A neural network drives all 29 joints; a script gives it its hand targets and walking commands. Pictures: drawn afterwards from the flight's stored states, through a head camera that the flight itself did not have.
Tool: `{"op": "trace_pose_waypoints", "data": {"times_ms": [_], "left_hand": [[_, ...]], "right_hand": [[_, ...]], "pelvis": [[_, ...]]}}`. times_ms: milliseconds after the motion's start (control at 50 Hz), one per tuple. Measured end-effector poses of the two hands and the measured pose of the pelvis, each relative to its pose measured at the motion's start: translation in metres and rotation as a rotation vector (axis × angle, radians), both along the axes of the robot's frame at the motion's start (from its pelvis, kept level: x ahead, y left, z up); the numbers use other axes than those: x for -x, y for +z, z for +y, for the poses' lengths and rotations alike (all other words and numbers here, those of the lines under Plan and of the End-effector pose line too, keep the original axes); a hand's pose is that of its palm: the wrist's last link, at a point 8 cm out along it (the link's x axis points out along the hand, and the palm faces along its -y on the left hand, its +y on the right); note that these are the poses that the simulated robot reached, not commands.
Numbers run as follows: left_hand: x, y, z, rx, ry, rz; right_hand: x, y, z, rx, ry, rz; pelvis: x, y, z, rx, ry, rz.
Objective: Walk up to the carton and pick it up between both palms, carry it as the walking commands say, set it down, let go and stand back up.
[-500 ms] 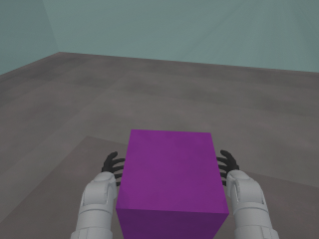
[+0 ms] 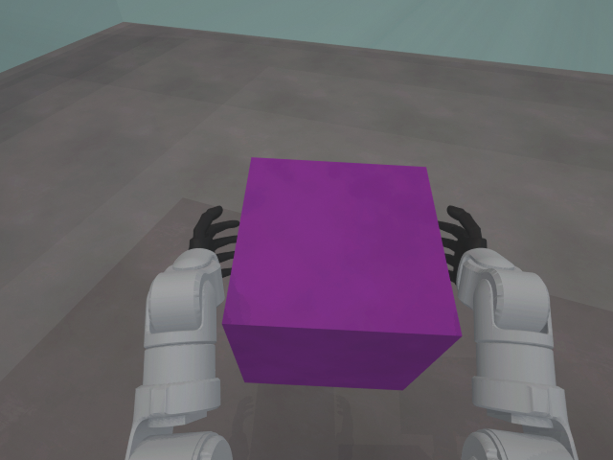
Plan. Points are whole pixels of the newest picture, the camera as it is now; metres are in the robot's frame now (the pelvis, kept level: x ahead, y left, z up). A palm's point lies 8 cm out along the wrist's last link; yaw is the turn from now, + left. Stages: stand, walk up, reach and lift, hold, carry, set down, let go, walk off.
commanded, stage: carry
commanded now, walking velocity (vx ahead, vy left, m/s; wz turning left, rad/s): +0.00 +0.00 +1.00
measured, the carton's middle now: (331, 279) +0.37 -0.03 +0.06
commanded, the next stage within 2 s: none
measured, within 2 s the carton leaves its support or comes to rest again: neither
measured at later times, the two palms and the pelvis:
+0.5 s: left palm (28, 380) +0.21 +0.29 +0.12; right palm (324, 271) +0.34 -0.01 +0.12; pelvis -0.05 +0.02 +0.01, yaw +22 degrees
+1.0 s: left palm out of the picture -0.01 +0.44 +0.11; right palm (111, 358) +0.23 +0.22 +0.12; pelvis -0.13 +0.09 +0.00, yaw +47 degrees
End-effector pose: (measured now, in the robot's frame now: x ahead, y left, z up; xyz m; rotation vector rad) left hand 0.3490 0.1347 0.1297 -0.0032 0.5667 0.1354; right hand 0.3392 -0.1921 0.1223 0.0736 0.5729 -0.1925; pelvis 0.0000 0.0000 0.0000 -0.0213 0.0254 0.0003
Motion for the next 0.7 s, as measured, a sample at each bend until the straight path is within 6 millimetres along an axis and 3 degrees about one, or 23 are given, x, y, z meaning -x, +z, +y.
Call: {"op": "trace_pose_waypoints", "data": {"times_ms": [100,240,380,440,600,700], "left_hand": [[0.017,0.0,0.044,0.009,0.058,0.042],[0.057,-0.016,0.102,0.044,0.225,0.121],[0.104,-0.016,0.132,0.034,0.361,0.124],[0.122,-0.012,0.142,0.044,0.407,0.115],[0.165,-0.014,0.188,0.066,0.489,0.033],[0.209,-0.016,0.216,0.062,0.583,0.073]], "right_hand": [[0.001,0.006,0.042,0.014,0.044,0.046],[-0.007,-0.008,0.104,0.031,0.19,0.136],[-0.006,-0.02,0.146,-0.007,0.325,0.135],[-0.001,-0.014,0.16,0.001,0.364,0.129],[0.017,-0.001,0.217,0.017,0.446,0.042],[0.034,-0.006,0.258,0.018,0.533,0.086]], "pelvis": [[0.005,-0.001,0.019,0.018,0.049,-0.01],[0.02,0.004,0.019,0.052,0.158,0.043],[0.041,0.008,0.013,0.059,0.266,0.074],[0.045,0.01,0.015,0.008,0.314,0.068],[0.06,-0.008,0.042,-0.015,0.435,0.015],[0.08,0.001,0.044,0.028,0.531,0.039]]}}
